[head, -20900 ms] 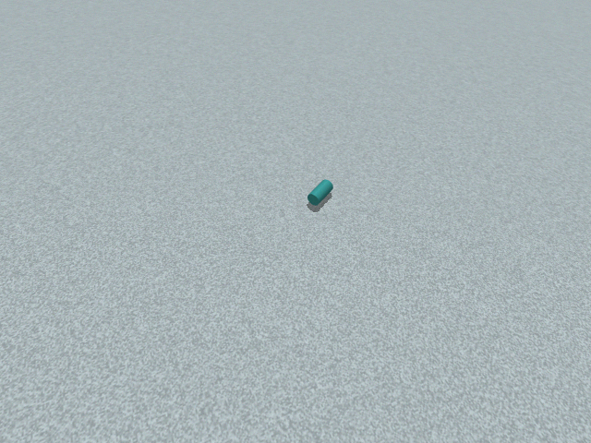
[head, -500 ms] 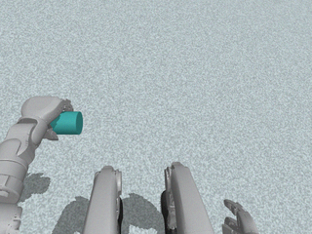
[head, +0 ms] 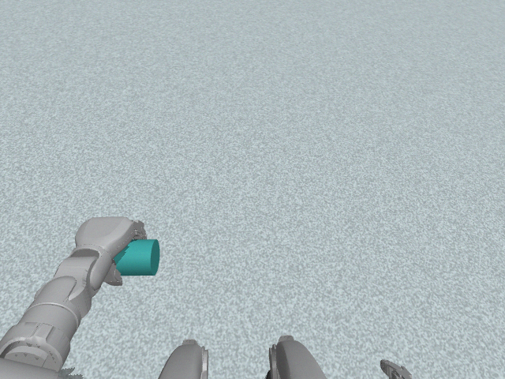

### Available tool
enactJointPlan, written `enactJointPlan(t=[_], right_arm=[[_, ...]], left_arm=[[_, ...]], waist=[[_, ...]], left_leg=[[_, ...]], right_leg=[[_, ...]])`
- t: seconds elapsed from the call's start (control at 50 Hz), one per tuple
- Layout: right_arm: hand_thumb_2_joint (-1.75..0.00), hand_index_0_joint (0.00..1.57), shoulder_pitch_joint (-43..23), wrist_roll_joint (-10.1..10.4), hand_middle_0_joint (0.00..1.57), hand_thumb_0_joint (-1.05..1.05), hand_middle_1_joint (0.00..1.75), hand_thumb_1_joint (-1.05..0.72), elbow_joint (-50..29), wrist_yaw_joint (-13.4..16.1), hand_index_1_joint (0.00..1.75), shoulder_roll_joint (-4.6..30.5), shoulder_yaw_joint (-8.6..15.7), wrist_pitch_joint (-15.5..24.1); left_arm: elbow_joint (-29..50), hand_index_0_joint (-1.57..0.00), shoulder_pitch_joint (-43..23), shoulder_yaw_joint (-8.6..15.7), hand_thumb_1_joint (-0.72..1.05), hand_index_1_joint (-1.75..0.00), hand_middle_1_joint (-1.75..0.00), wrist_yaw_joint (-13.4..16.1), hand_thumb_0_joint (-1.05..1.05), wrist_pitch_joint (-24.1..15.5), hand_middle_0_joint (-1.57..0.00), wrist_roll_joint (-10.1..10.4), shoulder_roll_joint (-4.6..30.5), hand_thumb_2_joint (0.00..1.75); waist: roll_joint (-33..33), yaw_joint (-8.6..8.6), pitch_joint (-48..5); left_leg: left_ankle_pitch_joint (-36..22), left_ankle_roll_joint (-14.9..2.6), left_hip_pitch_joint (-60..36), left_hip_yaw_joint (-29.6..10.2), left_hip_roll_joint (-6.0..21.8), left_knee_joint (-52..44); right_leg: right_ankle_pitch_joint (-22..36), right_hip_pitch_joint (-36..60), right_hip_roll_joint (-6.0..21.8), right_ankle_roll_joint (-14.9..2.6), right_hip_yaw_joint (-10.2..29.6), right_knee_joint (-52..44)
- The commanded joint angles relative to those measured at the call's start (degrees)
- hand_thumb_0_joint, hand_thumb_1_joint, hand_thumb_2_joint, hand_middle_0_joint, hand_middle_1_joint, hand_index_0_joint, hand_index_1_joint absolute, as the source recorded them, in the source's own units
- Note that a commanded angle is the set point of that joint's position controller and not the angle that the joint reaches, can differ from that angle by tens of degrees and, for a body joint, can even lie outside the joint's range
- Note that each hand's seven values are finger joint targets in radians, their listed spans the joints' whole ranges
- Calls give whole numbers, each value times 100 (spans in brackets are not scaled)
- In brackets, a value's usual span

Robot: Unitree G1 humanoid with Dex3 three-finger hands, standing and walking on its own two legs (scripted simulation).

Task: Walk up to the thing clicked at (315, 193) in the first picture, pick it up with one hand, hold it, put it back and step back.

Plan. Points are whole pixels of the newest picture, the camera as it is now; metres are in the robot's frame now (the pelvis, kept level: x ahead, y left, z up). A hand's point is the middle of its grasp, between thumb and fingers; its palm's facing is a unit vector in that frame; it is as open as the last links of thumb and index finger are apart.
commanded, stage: lift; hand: left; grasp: from above
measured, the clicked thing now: (119, 257) +0.35 +0.23 -0.10
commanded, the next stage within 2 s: hold in 0.32 s
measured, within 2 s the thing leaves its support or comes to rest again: neither
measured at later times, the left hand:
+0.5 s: hand (105, 232) +0.36 +0.22 +0.00, palm faces -0.47 -0.03 -0.88, open 9.4 cm
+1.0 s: hand (100, 231) +0.34 +0.22 +0.03, palm faces -0.47 -0.01 -0.88, open 9.5 cm
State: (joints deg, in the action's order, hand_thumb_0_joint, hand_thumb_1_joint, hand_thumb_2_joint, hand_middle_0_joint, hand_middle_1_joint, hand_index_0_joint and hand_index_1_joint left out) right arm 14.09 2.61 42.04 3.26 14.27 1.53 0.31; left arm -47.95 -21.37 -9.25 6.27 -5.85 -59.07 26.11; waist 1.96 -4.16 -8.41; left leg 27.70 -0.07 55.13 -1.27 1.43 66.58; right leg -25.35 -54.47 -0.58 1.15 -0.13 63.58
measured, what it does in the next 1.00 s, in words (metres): rises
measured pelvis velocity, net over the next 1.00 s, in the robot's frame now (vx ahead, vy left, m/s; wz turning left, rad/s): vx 0.04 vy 0.00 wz -0.01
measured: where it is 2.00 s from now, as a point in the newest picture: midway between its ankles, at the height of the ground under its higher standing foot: outside the picture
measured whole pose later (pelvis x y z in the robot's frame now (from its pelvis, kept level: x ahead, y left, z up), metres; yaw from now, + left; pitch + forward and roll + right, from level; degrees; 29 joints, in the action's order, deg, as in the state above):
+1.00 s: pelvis +0.04 +0.00 +0.07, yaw -1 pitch +5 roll +0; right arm 12.1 3.4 39.0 3.8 14.4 1.7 -4.1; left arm -37.1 -14.2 -12.0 -2.3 -5.1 -57.4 25.0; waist 2.5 -0.7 -3.9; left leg 19.5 -0.2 25.1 1.3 0.8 39.2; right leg -17.9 -26.0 0.2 1.2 2.1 38.4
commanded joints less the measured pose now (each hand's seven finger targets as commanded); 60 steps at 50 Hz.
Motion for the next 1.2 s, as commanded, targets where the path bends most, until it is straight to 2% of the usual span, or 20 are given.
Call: enactJointPlan(t=[0.0, 0.08, 0.12, 0.16, 0.2, 0.22, 0.36, 0.38, 0.58, 0.6, 0.66, 0.72, 0.8, 0.84, 0.94, 1.0, 1.02, 1.12, 1.14, 1.18], right_arm=[[-90, 20, 200, -10, 20, 0, 30, -90, -511, 23, 30, 799, 314, 177], [-90, 20, 179, -10, 20, 0, 30, -91, -559, 14, 30, 796, 345, 156], [-90, 20, 202, -3, 20, 0, 30, -91, -573, 18, 30, 809, 365, 134], [-90, 20, 181, 4, 20, 0, 30, -90, -618, 15, 30, 785, 355, 116], [-90, 20, 149, 13, 20, 0, 30, -90, -645, 27, 30, 807, 366, 79], [-90, 20, 178, 17, 20, 0, 30, -90, -655, 29, 30, 776, 356, 68], [-90, 20, 38, 23, 20, 0, 30, -90, -716, 39, 30, 789, 374, 5], [-90, 20, 56, 18, 20, 0, 30, -90, -716, 40, 30, 775, 363, -7], [-89, 20, -60, 29, 20, 0, 30, -90, -758, 43, 30, 811, 384, -127], [-89, 20, -76, 34, 20, 0, 30, -90, -787, 40, 30, 792, 365, -142], [-90, 20, -173, 38, 20, 0, 30, -90, -852, 44, 30, 805, 361, -179], [-90, 20, -281, 44, 20, 0, 30, -90, -932, 50, 30, 812, 340, -203], [-89, 20, -352, 47, 20, 0, 30, -89, -976, 71, 30, 801, 331, -208], [-89, 20, -398, 49, 20, 0, 30, -89, -1006, 79, 30, 803, 325, -211], [-90, 20, -523, 39, 20, 0, 30, -90, -1035, 105, 30, 769, 287, -201], [-90, 20, -571, 60, 20, 0, 30, -90, -1051, 116, 30, 787, 292, -198], [-90, 20, -587, 53, 20, 0, 30, -90, -1045, 118, 30, 776, 279, -202], [-90, 20, -668, 64, 20, 0, 30, -90, -1052, 139, 30, 776, 272, -196], [-90, 20, -678, 65, 20, 0, 30, -90, -1051, 140, 30, 757, 254, -197], [-90, 20, -747, 78, 20, 0, 30, -90, -1075, 141, 30, 754, 253, -197]], left_arm=[[754, -108, -1700, 420, 75, -57, -60, 312, 0, 105, -106, -9, 1142, 64], [830, -106, -1739, 361, 73, -56, -59, 240, 0, 179, -104, 56, 1071, 63], [786, -105, -1457, 404, 71, -55, -58, 176, 0, 206, -103, 70, 1085, 61], [969, -106, -1545, 261, 72, -54, -57, 84, 0, 200, -103, 113, 951, 60], [1046, -105, -1599, 376, 70, -54, -56, 49, 0, 208, -102, 101, 1126, 61], [1119, -105, -1638, 307, 71, -55, -58, 23, 0, 202, -102, 117, 999, 62], [1310, -105, -1293, 342, 71, -53, -56, -107, 0, 144, -103, 115, 1037, 64], [1432, -103, -1414, 288, 68, -54, -57, -125, 0, 136, -101, 126, 974, 65], [1651, -103, -1278, 318, 69, -55, -58, -367, 0, 81, -100, 112, 1064, 65], [1570, -103, -1177, 213, 70, -57, -60, -409, 0, 95, -100, 104, 931, 65], [1779, -103, -1211, 315, 70, -57, -60, -465, 0, 78, -99, 132, 1078, 66], [1861, -102, -1160, 307, 69, -56, -60, -532, 0, 63, -99, 158, 1062, 66], [2045, -100, -1201, 264, 68, -56, -61, -614, 0, 43, -96, 144, 1046, 62], [2136, -99, -1156, 388, 66, -57, -61, -619, 0, 31, -95, 188, 1152, 64], [2196, -100, -1111, 303, 67, -58, -62, -608, 0, 50, -97, 198, 1016, 65], [2239, -99, -961, 400, 66, -57, -61, -611, 0, 63, -95, 212, 1121, 64], [2245, -99, -994, 318, 66, -59, -63, -633, 0, 68, -95, 205, 1070, 65], [2331, -100, -1017, 362, 67, -60, -65, -626, 0, 56, -95, 233, 1110, 64], [2285, -99, -1023, 299, 67, -62, -67, -637, 0, 65, -95, 232, 1041, 65], [2294, -100, -978, 381, 66, -60, -65, -625, 0, 77, -96, 259, 1112, 65]], waist=[[202, 44, -1612], [185, 55, -1556], [63, 137, -1518], [91, 114, -1473], [56, 144, -1475], [76, 98, -1471], [149, 225, -1349], [98, 159, -1357], [84, 235, -1284], [23, 225, -1186], [40, 300, -1189], [112, 293, -979], [41, 292, -1013], [85, 338, -1012], [-45, 313, -891], [-108, 370, -938], [-83, 343, -905], [-57, 386, -887], [-118, 332, -835], [-54, 424, -716]], left_leg=[[-1045, -46, -1757, -21, -154, -1515], [-1395, -45, -2114, 49, -177, -1780], [-1587, -41, -2252, 52, -176, -1910], [-1716, -50, -2397, 75, -187, -2026], [-1786, -56, -2570, 91, -188, -2155], [-1849, -59, -2631, 109, -194, -2190], [-2137, -12, -3130, 101, -169, -2583], [-2215, -20, -3140, 95, -169, -2583], [-2831, -22, -3574, 168, -178, -2847], [-2826, -35, -3521, 156, -178, -2857], [-2760, -46, -3589, 186, -201, -2965], [-2542, -17, -3612, 132, -161, -3115], [-2568, -34, -3680, 146, -180, -3142], [-2478, -39, -3720, 196, -209, -3180], [-2279, -55, -3785, 186, -214, -3280], [-2245, -71, -3861, 230, -235, -3329], [-2285, -70, -3846, 218, -224, -3340], [-2276, -73, -3957, 250, -235, -3425], [-2223, -82, -3951, 243, -229, -3443], [-2050, -65, -3962, 260, -236, -3544]], right_leg=[[872, 1368, -186, -204, 0, -1397], [1194, 1782, -169, -187, 41, -1706], [1338, 1972, -183, -196, 34, -1811], [1475, 2160, -166, -198, 51, -1935], [1531, 2273, -168, -191, 62, -2070], [1627, 2328, -167, -188, 92, -2126], [1726, 2660, -187, -214, 38, -2403], [1818, 2674, -189, -206, 48, -2429], [2336, 3153, -187, -203, 43, -2651], [2355, 3110, -190, -199, 56, -2674], [2330, 3284, -163, -192, 58, -2762], [2025, 3208, -194, -208, 26, -2831], [2091, 3280, -187, -199, 54, -2880], [2039, 3349, -164, -187, 80, -2953], [1890, 3322, -160, -168, 108, -3067], [1852, 3451, -139, -157, 123, -3142], [1892, 3424, -144, -157, 119, -3137], [1881, 3505, -139, -148, 113, -3226], [1841, 3475, -139, -145, 123, -3247], [1631, 3518, -138, -159, 115, -3351]])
